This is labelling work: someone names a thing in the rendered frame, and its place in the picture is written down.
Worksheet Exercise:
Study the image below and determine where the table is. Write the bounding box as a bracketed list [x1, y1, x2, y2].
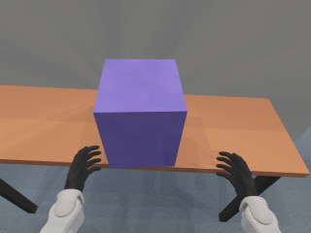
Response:
[0, 84, 310, 222]

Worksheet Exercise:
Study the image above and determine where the right robot hand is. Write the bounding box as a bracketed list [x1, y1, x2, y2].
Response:
[216, 151, 259, 202]

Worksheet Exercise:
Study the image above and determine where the left robot hand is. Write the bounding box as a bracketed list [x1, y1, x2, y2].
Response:
[64, 146, 102, 192]

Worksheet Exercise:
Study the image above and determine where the carton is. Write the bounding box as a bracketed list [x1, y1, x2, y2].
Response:
[93, 59, 188, 169]

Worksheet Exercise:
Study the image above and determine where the robot left forearm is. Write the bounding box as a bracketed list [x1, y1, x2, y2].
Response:
[40, 188, 85, 233]

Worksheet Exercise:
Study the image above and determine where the robot right forearm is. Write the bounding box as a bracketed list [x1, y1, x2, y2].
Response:
[239, 196, 282, 233]

